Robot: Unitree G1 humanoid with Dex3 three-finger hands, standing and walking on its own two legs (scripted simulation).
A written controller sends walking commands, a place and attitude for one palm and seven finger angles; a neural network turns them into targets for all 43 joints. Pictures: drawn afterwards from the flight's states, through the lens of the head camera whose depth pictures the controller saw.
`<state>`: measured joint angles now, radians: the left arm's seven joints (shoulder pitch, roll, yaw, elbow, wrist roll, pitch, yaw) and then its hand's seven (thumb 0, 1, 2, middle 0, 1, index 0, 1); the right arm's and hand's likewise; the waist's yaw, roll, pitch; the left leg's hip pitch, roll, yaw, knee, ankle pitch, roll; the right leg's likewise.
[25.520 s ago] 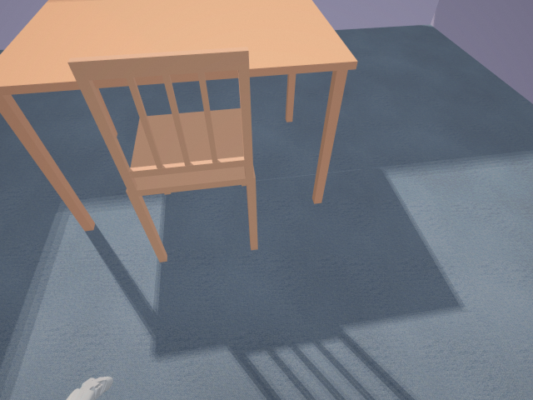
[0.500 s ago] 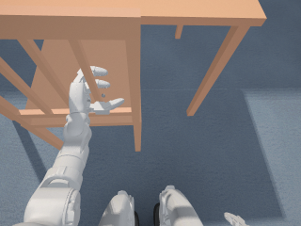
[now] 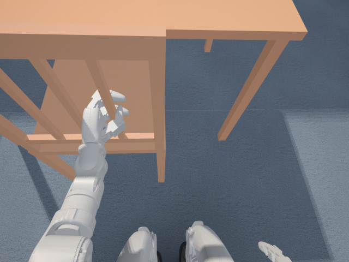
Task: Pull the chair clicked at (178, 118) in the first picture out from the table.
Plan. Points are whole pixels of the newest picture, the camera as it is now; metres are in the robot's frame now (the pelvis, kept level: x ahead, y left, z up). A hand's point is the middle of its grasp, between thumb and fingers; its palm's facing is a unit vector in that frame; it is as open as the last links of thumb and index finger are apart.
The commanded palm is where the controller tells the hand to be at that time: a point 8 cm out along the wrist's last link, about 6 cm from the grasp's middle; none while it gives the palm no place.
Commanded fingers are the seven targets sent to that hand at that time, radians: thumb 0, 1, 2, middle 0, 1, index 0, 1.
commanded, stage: hook a spindle and tug to test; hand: left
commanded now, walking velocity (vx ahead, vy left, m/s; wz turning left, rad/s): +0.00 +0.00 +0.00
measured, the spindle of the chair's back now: (70, 107) +0.46 +0.23 +0.03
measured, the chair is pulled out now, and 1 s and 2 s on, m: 0.00 0.06 0.18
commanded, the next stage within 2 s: step backward, pulling the chair out in 0.36 s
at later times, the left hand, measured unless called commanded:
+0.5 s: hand (119, 135) +0.39 +0.12 +0.02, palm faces +0.00 -1.00 -0.03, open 5.1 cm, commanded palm +0.37 +0.16 +0.02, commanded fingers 0.00 0.90 0.90 -0.50 -1.45 -0.50 -1.45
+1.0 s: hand (116, 142) +0.37 +0.12 +0.04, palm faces -0.08 -0.99 -0.11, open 4.9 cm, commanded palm +0.34 +0.17 +0.04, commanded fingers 0.00 0.90 0.90 -0.50 -1.45 -0.50 -1.45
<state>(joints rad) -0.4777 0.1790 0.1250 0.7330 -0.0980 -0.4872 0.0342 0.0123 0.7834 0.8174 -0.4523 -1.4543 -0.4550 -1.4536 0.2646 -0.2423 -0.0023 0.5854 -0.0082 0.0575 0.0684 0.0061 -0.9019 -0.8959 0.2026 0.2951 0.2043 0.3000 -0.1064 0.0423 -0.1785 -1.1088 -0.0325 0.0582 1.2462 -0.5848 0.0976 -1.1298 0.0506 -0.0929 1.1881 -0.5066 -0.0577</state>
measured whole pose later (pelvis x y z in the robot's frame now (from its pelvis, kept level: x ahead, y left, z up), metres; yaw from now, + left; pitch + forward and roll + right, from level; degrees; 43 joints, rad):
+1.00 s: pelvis +0.01 +0.02 +0.10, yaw -1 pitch +9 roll -1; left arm -0.36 0.16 0.02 0.85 -0.08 -0.23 0.04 0.04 0.78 0.83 -0.32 -1.14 -0.49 -1.45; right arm 0.26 -0.25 -0.02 0.60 0.03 0.17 -0.09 0.01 -0.90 -0.90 0.20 0.29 0.20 0.30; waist -0.10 0.02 0.06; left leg -0.42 -0.07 0.10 0.58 -0.32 0.11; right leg -0.47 0.04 0.00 0.58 -0.26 -0.02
